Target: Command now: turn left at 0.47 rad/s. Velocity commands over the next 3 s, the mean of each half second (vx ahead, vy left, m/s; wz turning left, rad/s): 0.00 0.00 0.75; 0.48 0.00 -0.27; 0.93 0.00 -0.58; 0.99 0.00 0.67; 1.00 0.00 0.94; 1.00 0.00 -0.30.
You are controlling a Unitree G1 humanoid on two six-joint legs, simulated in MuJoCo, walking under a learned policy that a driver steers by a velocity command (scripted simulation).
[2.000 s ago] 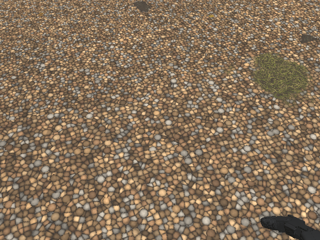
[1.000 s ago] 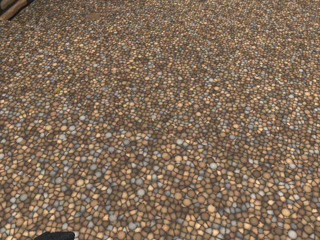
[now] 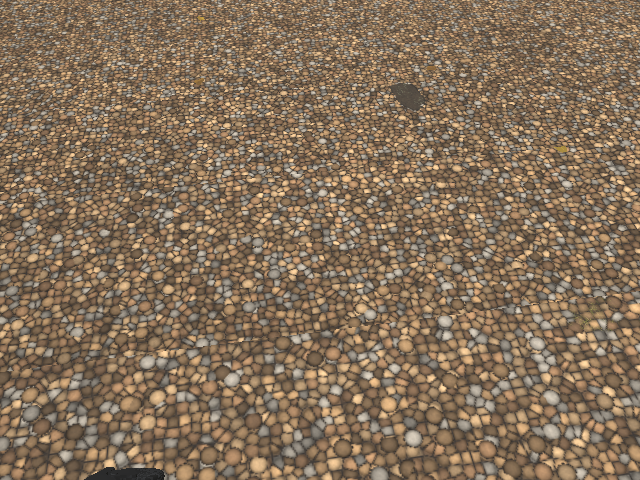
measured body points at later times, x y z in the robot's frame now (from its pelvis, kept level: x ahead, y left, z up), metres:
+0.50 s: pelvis +0.03 +0.02 +0.01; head +0.07 +0.06 +0.45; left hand +0.10 +0.36 -0.08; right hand +0.31 -0.18 -0.06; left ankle -0.02 +0.12 -0.73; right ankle +0.13 -0.09 -0.71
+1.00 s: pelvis +0.14 +0.07 +0.01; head +0.16 +0.07 +0.45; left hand +0.16 +0.37 -0.10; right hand +0.33 -0.16 -0.10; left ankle +0.04 +0.16 -0.73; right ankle +0.18 -0.05 -0.67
